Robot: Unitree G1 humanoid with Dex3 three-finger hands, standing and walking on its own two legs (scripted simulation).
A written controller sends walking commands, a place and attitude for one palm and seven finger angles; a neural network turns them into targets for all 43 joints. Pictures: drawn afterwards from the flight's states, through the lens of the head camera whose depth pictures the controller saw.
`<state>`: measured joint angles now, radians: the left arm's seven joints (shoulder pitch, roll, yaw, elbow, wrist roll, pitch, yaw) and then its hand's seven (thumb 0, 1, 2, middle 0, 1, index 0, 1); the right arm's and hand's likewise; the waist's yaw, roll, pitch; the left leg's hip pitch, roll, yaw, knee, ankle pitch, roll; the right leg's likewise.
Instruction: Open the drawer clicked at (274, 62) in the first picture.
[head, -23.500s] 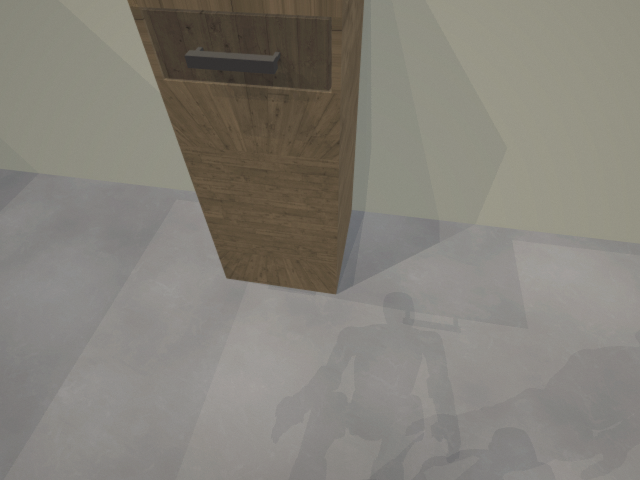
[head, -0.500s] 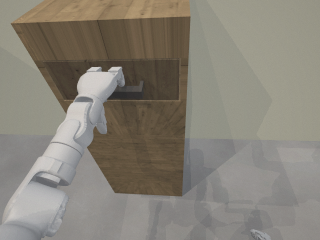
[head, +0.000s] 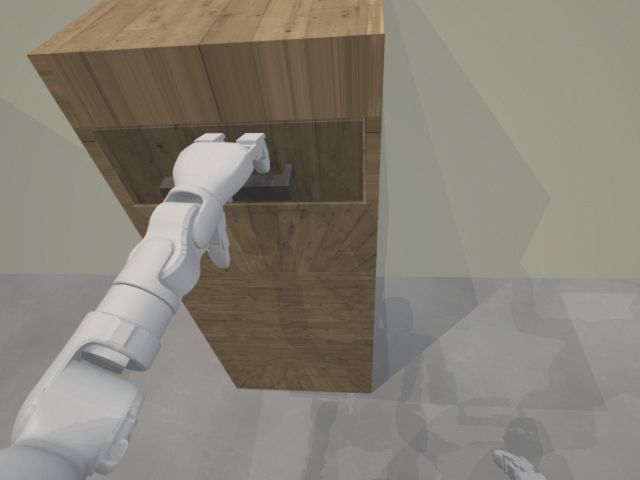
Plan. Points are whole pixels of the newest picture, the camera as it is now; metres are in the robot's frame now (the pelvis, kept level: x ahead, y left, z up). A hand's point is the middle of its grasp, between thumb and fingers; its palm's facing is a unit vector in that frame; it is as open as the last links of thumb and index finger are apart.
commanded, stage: lift the fingers back up to retry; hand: left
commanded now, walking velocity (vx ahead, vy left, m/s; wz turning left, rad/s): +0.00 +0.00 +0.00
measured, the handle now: (230, 179) +0.50 +0.16 +0.13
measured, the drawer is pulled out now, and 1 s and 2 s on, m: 0.00 0.00 0.00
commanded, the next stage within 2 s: re-aim the fingers above the handle in 0.46 s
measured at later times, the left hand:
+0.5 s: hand (211, 189) +0.42 +0.15 +0.17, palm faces -0.03 -0.04 -1.00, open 13.8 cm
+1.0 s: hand (232, 194) +0.42 +0.13 +0.17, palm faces -0.03 -0.05 -1.00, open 13.8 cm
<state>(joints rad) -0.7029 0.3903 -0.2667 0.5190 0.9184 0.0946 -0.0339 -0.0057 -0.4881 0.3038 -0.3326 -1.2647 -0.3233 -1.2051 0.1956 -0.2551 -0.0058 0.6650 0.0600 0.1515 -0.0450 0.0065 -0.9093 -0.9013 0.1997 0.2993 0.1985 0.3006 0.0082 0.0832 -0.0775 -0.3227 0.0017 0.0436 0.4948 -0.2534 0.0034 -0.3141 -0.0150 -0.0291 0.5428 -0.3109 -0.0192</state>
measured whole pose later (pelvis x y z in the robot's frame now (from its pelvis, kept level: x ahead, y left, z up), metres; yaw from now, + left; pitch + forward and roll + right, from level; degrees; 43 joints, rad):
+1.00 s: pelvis +0.01 +0.00 +0.00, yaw +0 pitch +4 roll +1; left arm -0.64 0.42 -0.30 0.25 0.86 0.16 -0.21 -0.01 -0.49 0.30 -0.32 -1.20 -0.32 -1.20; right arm 0.14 -0.28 0.02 0.66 0.06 0.17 -0.02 0.01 -0.91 -0.90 0.20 0.30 0.20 0.30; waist 0.02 0.09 -0.05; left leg -0.25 -0.01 0.04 0.43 -0.24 0.01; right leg -0.24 -0.03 -0.03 0.48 -0.31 -0.01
